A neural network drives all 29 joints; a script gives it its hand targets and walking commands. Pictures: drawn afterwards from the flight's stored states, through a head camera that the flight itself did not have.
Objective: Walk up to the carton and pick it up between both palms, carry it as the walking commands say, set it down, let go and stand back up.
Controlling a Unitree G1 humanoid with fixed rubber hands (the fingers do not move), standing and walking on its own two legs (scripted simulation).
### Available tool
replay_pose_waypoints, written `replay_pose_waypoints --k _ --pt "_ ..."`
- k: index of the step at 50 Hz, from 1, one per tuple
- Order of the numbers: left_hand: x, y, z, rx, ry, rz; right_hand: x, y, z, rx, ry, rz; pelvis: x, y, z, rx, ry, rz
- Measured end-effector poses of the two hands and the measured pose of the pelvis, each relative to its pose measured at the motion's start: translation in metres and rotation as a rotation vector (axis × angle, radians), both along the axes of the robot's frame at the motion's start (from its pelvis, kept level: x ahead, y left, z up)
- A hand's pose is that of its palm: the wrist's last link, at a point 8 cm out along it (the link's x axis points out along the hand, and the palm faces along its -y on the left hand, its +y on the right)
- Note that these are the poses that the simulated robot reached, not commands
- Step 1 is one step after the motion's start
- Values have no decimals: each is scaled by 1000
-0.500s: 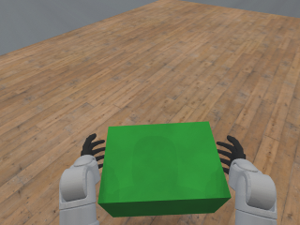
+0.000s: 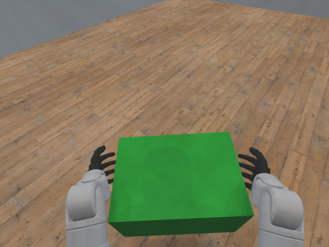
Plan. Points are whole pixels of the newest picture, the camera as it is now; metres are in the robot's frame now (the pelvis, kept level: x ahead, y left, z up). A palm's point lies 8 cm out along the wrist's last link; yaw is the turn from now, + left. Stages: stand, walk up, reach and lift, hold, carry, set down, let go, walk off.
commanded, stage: carry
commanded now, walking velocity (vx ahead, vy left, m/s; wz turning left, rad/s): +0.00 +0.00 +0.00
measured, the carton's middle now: (176, 184) +0.29 +0.00 +0.00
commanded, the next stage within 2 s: none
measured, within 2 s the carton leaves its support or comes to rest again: neither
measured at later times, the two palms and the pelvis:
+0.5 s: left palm (98, 173) +0.28 +0.19 +0.07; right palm (257, 176) +0.27 -0.18 +0.08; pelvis +0.01 +0.00 +0.00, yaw +0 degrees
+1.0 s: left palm (98, 173) +0.28 +0.19 +0.07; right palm (255, 176) +0.28 -0.18 +0.08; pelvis +0.01 +0.01 +0.00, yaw -1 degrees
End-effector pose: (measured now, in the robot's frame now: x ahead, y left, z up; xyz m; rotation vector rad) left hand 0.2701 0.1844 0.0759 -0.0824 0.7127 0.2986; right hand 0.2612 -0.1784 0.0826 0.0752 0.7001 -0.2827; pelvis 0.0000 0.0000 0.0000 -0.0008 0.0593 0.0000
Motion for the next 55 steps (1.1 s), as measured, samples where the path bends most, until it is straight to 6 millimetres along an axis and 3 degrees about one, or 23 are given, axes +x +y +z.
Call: replay_pose_waypoints --k 21,55 --pt "11 1 -2 -1 -3 2 11 1 -2 0 -3 0 12 3 -1 -3 3 -5" --pt "14 4 -7 3 -14 -6 14 4 -6 -12 -14 6 14 7 0 -3 -1 -12"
